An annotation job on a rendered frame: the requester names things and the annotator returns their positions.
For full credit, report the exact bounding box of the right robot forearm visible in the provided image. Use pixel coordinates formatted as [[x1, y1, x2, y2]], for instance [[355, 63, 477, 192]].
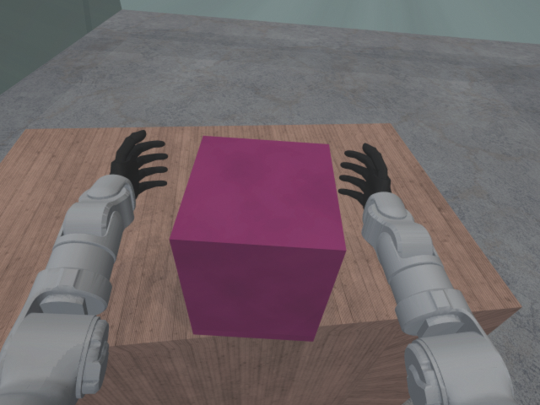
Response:
[[361, 192, 514, 398]]

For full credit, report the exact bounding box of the robot right hand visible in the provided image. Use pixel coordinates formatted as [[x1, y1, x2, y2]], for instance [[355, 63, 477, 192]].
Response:
[[338, 143, 392, 209]]

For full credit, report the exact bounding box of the robot left upper arm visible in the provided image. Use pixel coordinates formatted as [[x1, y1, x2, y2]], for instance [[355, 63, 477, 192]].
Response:
[[0, 313, 109, 405]]

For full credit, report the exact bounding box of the pedestal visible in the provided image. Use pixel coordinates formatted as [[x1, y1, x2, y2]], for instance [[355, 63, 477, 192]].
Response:
[[0, 123, 522, 405]]

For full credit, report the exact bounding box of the carton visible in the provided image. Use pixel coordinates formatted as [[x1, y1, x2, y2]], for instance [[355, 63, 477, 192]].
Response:
[[170, 136, 346, 342]]

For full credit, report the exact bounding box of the robot left hand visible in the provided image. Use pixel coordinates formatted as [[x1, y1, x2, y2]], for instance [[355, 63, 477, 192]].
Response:
[[110, 130, 168, 199]]

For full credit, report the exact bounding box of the robot right upper arm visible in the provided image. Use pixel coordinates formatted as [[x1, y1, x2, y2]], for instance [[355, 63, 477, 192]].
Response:
[[404, 332, 519, 405]]

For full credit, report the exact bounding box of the left robot forearm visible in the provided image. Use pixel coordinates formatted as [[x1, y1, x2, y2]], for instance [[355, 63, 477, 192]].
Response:
[[0, 175, 136, 381]]

